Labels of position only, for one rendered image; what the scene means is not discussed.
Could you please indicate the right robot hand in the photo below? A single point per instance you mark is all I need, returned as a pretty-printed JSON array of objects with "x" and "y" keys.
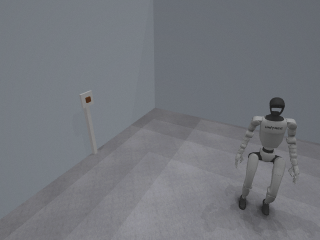
[{"x": 237, "y": 158}]

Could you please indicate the robot right upper arm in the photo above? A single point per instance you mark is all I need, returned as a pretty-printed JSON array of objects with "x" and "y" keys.
[{"x": 256, "y": 121}]

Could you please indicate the robot right forearm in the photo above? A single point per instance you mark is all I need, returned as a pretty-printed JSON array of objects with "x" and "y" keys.
[{"x": 243, "y": 144}]

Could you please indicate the left robot hand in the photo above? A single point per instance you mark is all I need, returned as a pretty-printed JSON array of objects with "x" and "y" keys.
[{"x": 295, "y": 169}]

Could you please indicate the panel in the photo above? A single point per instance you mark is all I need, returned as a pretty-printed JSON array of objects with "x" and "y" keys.
[{"x": 88, "y": 118}]

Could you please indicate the right robot thigh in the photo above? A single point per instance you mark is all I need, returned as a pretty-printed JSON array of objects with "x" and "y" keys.
[{"x": 251, "y": 168}]

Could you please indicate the robot left forearm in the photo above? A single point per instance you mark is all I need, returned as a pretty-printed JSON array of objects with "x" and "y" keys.
[{"x": 293, "y": 153}]

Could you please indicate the robot torso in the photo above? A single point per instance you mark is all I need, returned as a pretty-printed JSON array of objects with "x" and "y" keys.
[{"x": 271, "y": 134}]

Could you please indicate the robot left upper arm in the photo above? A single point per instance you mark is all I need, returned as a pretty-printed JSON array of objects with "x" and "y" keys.
[{"x": 291, "y": 130}]

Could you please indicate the button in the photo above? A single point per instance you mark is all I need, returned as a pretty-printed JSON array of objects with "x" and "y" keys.
[{"x": 88, "y": 99}]

